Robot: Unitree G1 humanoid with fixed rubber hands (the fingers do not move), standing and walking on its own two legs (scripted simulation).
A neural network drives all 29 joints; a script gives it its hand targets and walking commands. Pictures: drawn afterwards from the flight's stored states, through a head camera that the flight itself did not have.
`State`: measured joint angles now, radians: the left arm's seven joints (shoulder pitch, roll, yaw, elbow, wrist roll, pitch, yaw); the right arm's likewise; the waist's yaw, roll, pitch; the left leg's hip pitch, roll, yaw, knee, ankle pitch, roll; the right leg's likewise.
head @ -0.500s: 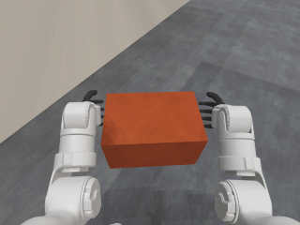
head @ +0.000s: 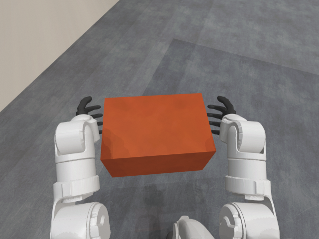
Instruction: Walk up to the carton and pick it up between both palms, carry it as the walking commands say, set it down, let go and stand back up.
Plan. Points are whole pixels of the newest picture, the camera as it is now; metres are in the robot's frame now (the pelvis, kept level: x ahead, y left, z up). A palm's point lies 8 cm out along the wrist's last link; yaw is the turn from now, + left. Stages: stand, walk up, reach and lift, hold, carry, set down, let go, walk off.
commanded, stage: carry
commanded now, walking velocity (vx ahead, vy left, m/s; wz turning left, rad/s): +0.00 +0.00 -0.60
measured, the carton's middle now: (156, 136) +0.37 +0.03 +0.00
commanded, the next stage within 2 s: none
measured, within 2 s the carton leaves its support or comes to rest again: neither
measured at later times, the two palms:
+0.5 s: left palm (163, 110) +0.39 +0.01 +0.09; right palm (311, 155) +0.28 -0.30 +0.10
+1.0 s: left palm (192, 125) +0.34 -0.05 +0.10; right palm out of the picture +0.18 -0.34 +0.09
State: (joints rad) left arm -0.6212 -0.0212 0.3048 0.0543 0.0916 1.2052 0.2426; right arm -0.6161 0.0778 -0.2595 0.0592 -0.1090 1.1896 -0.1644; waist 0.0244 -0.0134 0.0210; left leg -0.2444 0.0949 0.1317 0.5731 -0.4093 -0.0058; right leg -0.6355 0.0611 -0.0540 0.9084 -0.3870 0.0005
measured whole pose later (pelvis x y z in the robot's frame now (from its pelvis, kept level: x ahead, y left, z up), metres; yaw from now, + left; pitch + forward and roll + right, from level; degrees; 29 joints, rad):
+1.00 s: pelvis -0.06 -0.03 -0.01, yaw -30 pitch +4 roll -2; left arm -0.75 0.00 0.24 0.28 0.09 1.18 0.28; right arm -0.65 0.00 -0.27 0.18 -0.16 1.19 -0.09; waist 0.04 0.03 -0.01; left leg -0.39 0.20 0.16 0.81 -0.51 -0.09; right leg -0.35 0.02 -0.10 0.58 -0.30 -0.03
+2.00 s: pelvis -0.03 -0.03 +0.01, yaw -36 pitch +2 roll -1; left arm -0.11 -0.13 0.21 -0.18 0.12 1.01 0.17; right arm -0.11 0.13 -0.10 -0.16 -0.11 1.02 -0.12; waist 0.02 0.01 -0.14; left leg -0.17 0.08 0.21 0.48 -0.33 0.01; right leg -0.22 -0.03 -0.12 0.45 -0.26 -0.02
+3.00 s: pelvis +0.44 -0.34 -0.01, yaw -36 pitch +3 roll +0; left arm -0.24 -0.13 0.24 -0.22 0.14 1.16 0.17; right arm -0.23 0.15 -0.16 -0.22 -0.15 1.16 -0.11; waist -0.02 -0.03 -0.06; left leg -0.46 0.04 0.25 0.58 -0.19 0.11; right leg -0.13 -0.08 -0.08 0.90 -0.49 0.02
